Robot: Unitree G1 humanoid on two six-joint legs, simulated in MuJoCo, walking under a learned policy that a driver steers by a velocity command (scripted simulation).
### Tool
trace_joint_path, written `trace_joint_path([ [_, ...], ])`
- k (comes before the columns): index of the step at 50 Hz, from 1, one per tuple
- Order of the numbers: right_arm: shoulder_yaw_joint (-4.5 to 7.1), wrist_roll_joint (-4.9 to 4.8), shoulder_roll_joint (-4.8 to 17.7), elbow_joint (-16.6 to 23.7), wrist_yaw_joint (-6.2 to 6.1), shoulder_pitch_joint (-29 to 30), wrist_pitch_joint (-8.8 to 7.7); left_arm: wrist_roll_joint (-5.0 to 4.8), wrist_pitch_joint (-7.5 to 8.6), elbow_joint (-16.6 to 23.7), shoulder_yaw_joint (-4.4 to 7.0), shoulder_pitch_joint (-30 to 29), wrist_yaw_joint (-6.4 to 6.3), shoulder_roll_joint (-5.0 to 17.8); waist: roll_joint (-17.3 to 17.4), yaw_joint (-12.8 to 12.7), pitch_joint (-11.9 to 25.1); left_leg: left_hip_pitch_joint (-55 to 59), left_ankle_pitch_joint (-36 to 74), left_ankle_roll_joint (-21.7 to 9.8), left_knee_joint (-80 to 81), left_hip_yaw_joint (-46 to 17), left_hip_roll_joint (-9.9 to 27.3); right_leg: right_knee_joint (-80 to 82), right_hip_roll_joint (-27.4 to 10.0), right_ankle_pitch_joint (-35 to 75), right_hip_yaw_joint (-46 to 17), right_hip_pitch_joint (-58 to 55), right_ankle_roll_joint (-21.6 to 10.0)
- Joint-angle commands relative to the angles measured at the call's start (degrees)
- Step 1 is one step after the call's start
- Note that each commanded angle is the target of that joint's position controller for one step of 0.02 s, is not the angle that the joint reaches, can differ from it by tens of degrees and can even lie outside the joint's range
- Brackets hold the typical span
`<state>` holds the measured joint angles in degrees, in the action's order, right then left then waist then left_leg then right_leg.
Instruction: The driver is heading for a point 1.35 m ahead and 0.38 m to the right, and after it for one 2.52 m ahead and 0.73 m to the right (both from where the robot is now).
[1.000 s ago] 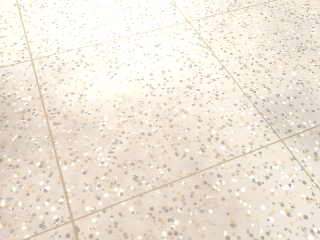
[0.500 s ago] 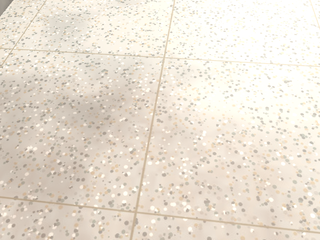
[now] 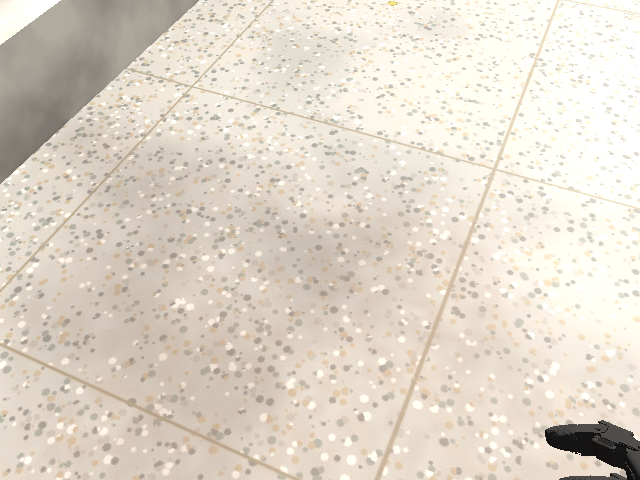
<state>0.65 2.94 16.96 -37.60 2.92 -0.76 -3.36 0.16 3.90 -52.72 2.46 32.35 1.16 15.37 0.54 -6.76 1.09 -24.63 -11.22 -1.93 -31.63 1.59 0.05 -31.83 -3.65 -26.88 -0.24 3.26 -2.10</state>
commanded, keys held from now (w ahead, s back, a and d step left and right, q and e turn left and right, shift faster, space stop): w+e+shift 0.56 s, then w+shift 0.30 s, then w+q+shift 0.14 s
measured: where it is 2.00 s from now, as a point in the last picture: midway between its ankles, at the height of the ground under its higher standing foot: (568, 102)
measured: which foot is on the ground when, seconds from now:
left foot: down 0.00-0.42, up 0.44-0.84, down 0.86-1.00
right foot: up 0.00-0.42, down 0.44-0.88, up 0.90-1.00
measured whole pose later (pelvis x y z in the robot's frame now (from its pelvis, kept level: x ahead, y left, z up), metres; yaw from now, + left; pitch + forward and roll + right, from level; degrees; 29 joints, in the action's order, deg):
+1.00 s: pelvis +0.84 -0.20 +0.00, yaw -34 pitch +1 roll +2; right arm 3.0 1.8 17.8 -46.0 0.6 -18.2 -3.7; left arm 2.7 4.6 -46.4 1.8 15.2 1.0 17.7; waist -0.9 0.8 -1.6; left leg -18.3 -11.9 -3.7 -29.4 1.4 -4.5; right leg -72.9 2.8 -16.7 -2.8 20.9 -5.5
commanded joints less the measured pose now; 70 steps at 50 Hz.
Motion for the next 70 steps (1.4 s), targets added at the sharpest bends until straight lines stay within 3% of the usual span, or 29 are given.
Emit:
trace_joint_path([
  [1,4.99,1.04,15.79,-2.69,-3.43,-26.91,-0.74,-1.25,1.59,9.96,1.26,-12.14,-0.13,6.31,8.95,17.67,13.43,43.35,-41.21,-5.23,18.60,-43.70,25.63,-41.08,4.73,1.85,-5.97,44.36,-6.02],
  [2,3.76,0.80,11.65,-2.90,-3.53,-20.83,-0.60,-0.96,0.97,9.93,1.72,-13.65,0.17,6.88,5.58,13.52,5.60,36.86,-32.45,-3.93,17.28,-33.14,22.90,-42.25,1.26,7.43,-5.77,45.55,-5.96],
  [5,2.05,-0.97,5.03,-3.77,-3.43,-15.85,-1.13,1.05,-1.30,6.90,1.58,-10.93,1.93,4.52,7.05,8.25,-1.93,24.82,-13.08,-0.87,21.28,-13.48,15.01,-39.71,-3.07,13.45,-3.25,41.32,-3.15],
  [15,1.62,-1.49,3.30,-10.51,-3.60,-19.85,-3.91,1.05,-3.12,15.42,-0.57,-30.45,4.36,1.91,1.97,5.55,-11.83,22.20,34.71,1.74,26.67,13.95,10.33,-20.22,-0.55,28.31,8.58,40.59,-5.55],
  [18,2.78,-1.17,8.95,-10.62,-5.40,-21.58,-3.00,0.39,-3.37,14.78,-0.48,-26.88,4.20,3.96,5.00,2.03,-5.01,28.38,74.27,2.89,14.71,15.33,12.21,-13.91,6.60,25.62,14.27,25.97,-8.56],
  [20,4.27,-0.32,13.09,-8.53,-6.07,-15.71,-1.08,0.28,-3.68,9.62,1.64,-7.19,2.96,8.83,7.46,-8.59,5.20,26.14,82.46,1.75,-9.13,13.01,14.96,-14.27,9.18,18.03,10.87,6.21,-11.36],
  [21,4.48,-0.33,13.08,-7.38,-5.45,-13.24,-0.33,0.32,-3.37,5.82,3.50,3.97,1.78,12.10,4.59,-12.80,9.43,18.46,68.59,0.54,-28.17,11.73,13.39,-7.91,9.32,15.77,5.87,-8.13,-13.34],
  [22,3.49,-0.53,7.58,-7.22,-3.90,-11.00,-0.59,-1.45,-4.02,5.64,5.34,0.00,0.35,14.43,-8.89,-9.60,4.69,2.24,6.56,0.99,-52.33,11.03,0.45,-2.83,6.04,12.61,-2.22,-14.64,-14.76],
  [23,1.56,-1.30,2.62,-0.01,-3.12,-17.23,-2.18,1.33,-4.64,8.27,5.98,-7.40,0.30,21.46,-18.36,2.14,10.01,-22.29,-16.76,4.05,-69.81,2.06,-4.56,3.16,-7.24,13.95,-34.82,-27.26,-26.64],
  [24,1.22,-0.74,5.43,1.48,-3.23,-12.73,-3.88,0.83,-4.63,10.24,6.34,-6.54,-0.12,19.82,-6.13,-1.83,14.52,-26.60,-12.84,2.87,-68.10,-7.42,-1.94,13.80,-10.88,2.08,-46.06,-27.77,-28.28],
  [26,0.83,-0.42,5.94,1.72,-3.13,-9.81,-4.60,1.00,-3.42,8.08,4.63,-8.88,-1.11,12.82,5.20,4.32,-0.98,-23.31,-8.56,2.50,-53.25,-7.81,3.94,19.65,-8.45,1.98,-39.89,-7.17,-21.78],
  [29,-0.10,1.82,4.39,0.66,-2.90,-12.17,-0.56,0.57,-0.70,8.93,3.06,-13.32,-1.50,10.14,5.64,10.03,-5.61,-13.07,-10.12,4.97,-42.27,-6.29,7.52,20.66,-1.19,10.26,-26.33,12.57,-19.00],
  [33,-1.86,0.30,1.08,5.19,-1.37,-0.32,-0.17,-0.07,1.59,7.99,2.86,-11.14,-0.72,9.23,1.93,6.19,-8.87,-6.23,9.10,5.04,-17.21,-0.77,8.10,24.89,4.84,22.64,-15.51,20.52,-15.22],
  [39,-1.00,-0.97,2.93,6.55,-1.79,5.95,-1.06,-0.32,2.47,4.62,3.07,-4.67,-0.69,11.03,-2.76,1.04,-5.22,-2.90,19.78,-0.79,1.70,2.23,1.96,20.51,-0.15,57.07,-13.22,-2.53,-9.58],
  [41,0.98,-1.04,7.18,3.89,-2.36,-3.71,-1.31,0.87,2.08,4.45,3.65,-6.02,-1.51,14.55,-5.06,6.34,2.01,6.33,10.34,-2.36,1.56,1.87,-2.17,8.69,-2.17,73.45,-13.23,-9.19,-7.71],
  [43,3.40,-1.48,11.47,-2.69,-4.25,-27.48,-0.98,2.46,1.55,5.20,3.45,-12.22,-1.77,13.98,-5.05,19.53,11.89,30.54,0.21,-3.96,-1.10,-1.18,1.62,-18.75,0.17,66.47,-10.41,2.01,-6.58],
  [44,5.15,1.02,17.00,-3.79,-4.71,-33.18,-1.15,0.79,1.85,7.47,1.36,-5.94,-1.47,4.67,10.90,15.42,19.81,46.45,-17.63,-10.23,-0.10,-26.43,17.78,-45.22,7.42,28.42,-5.99,19.93,-4.08],
  [45,5.26,0.32,15.43,-4.86,-3.32,-31.10,-0.68,-0.32,2.56,7.76,0.26,-4.02,-0.62,4.08,18.00,13.36,22.30,49.59,-26.59,-14.76,14.98,-54.34,21.78,-52.54,13.53,1.83,-8.15,32.89,-3.44],
  [46,4.80,-0.42,11.04,-4.28,-2.62,-23.55,-0.69,0.55,2.35,8.72,0.37,-11.47,-0.97,6.66,8.96,12.15,9.47,41.55,-28.22,-14.77,16.79,-47.47,18.93,-52.50,7.64,7.14,-8.04,39.83,-4.47],
  [48,3.51,-1.31,5.28,-5.92,-1.80,-21.48,-0.84,2.47,2.43,11.43,-0.01,-20.58,-0.22,7.10,-1.63,10.61,1.23,26.66,-15.63,-12.78,17.36,-33.49,13.46,-44.59,2.93,11.71,-5.96,37.20,-4.02],
  [51,2.96,-2.08,4.01,-9.36,-2.30,-23.81,-1.52,4.41,0.93,14.74,-1.57,-21.49,0.80,3.73,1.99,5.91,-3.79,16.28,-11.12,-13.30,20.85,-27.96,8.80,-36.53,-0.15,8.96,-4.89,36.44,-0.79],
  [54,3.83,-2.28,6.24,-9.19,-2.61,-23.50,-2.18,3.80,0.92,19.35,-2.87,-29.93,1.51,4.10,2.12,5.95,-8.26,6.95,-5.76,-14.21,26.63,-23.64,6.84,-21.08,-1.93,15.59,-2.10,34.82,2.56],
  [60,5.64,-3.75,9.89,-9.41,-1.80,-26.27,-2.39,1.83,1.30,20.89,-2.98,-36.41,1.24,5.56,2.20,8.99,-5.11,10.46,17.92,-9.32,23.87,-19.77,5.66,-0.46,2.38,30.47,0.75,15.94,2.57],
  [63,6.32,-3.10,12.48,-9.67,-2.05,-26.23,-1.80,2.31,2.02,16.65,-0.49,-20.57,-0.95,9.70,0.89,1.24,6.72,12.40,34.78,-5.88,-3.61,-16.89,2.25,1.61,4.21,19.16,1.03,-4.28,0.46],
  [64,5.66,-3.13,9.77,-8.27,-1.89,-24.51,-2.22,3.27,2.20,15.42,1.11,-9.49,-2.34,13.55,-1.82,-3.91,13.52,3.32,22.98,-5.02,-20.81,-14.65,-0.59,1.89,-5.81,5.60,-8.33,-17.37,-1.18],
  [65,3.45,-5.12,0.01,-5.81,-2.44,-28.91,-2.39,5.44,1.90,14.91,2.41,-5.04,-2.81,17.76,-15.87,-1.18,22.79,-12.63,-16.96,-4.12,-40.02,-9.46,-5.74,8.57,-24.22,-14.09,-35.46,-31.54,-5.69],
  [66,3.25,-4.45,3.27,-4.54,-2.70,-26.78,-1.58,3.86,1.11,14.72,2.88,-7.66,-2.68,16.85,-16.85,0.04,21.48,-19.89,-14.09,-4.98,-47.91,-7.46,-2.85,16.40,-24.87,-22.13,-48.70,-27.01,-7.92],
  [68,3.72,-2.48,5.10,-4.54,-2.03,-17.46,-0.32,3.11,1.30,14.36,1.09,-14.86,-2.19,7.66,-5.05,1.31,4.58,-22.46,-5.35,-4.68,-45.23,-5.83,2.63,16.31,-18.65,-5.69,-28.26,-11.83,-6.11],
  [70,3.58,-1.41,2.93,-3.77,-0.56,-15.97,1.25,2.82,1.87,11.93,0.52,-14.09,-2.09,5.51,-6.89,4.20,-0.04,-19.38,-4.91,-3.62,-42.71,-5.78,4.72,17.78,-15.02,9.13,-15.87,-3.60,-4.38],
])
Keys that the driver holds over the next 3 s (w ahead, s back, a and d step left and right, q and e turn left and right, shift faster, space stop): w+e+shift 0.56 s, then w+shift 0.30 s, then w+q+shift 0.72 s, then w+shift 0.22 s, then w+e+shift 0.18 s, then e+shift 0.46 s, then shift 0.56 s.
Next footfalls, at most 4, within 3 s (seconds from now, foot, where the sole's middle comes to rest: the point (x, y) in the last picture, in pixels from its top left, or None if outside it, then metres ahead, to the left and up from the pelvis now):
0.44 right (421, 476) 0.50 -0.10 -0.76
0.86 left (456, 291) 0.95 -0.18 -0.76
1.28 right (606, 239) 1.16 -0.57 -0.76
1.70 left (539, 124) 1.61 -0.45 -0.76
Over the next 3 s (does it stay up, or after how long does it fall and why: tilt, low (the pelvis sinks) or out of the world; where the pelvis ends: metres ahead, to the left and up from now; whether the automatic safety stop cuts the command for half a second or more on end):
stays up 2.10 -0.51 0.02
